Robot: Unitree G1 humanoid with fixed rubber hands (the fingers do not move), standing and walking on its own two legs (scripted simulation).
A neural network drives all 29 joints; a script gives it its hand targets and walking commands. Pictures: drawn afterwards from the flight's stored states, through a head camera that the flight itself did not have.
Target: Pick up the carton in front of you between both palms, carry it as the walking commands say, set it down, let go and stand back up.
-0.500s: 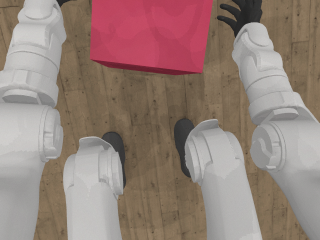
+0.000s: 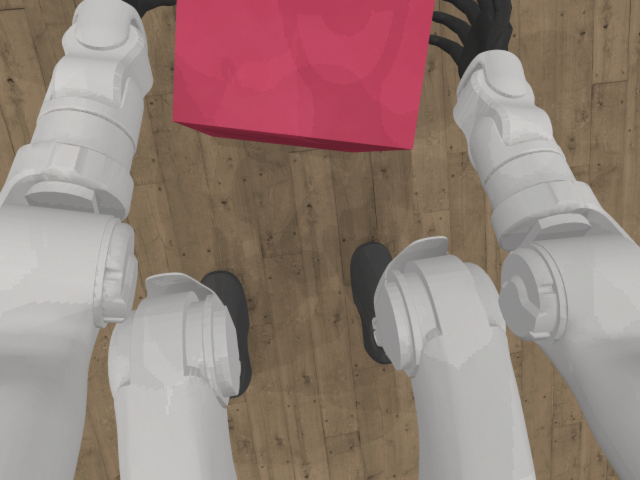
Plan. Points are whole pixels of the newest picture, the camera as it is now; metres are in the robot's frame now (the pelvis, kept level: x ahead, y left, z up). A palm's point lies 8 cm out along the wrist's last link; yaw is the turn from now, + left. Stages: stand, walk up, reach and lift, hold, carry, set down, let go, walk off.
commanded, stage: reach and lift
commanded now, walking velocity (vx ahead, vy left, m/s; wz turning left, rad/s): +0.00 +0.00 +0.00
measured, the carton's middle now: (297, 51) +0.53 -0.01 -0.25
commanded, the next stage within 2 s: none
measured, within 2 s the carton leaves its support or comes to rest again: leaves its support in 0.38 s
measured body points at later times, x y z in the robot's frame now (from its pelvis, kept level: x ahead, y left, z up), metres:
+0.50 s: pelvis +0.01 +0.00 -0.01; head +0.36 +0.03 +0.27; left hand +0.57 +0.13 -0.17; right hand +0.53 -0.17 -0.15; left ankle +0.11 +0.12 -0.34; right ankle +0.13 -0.13 -0.34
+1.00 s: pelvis +0.00 +0.00 +0.11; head +0.25 +0.02 +0.48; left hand +0.52 +0.14 +0.04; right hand +0.49 -0.16 +0.04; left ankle +0.10 +0.12 -0.34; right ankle +0.13 -0.13 -0.34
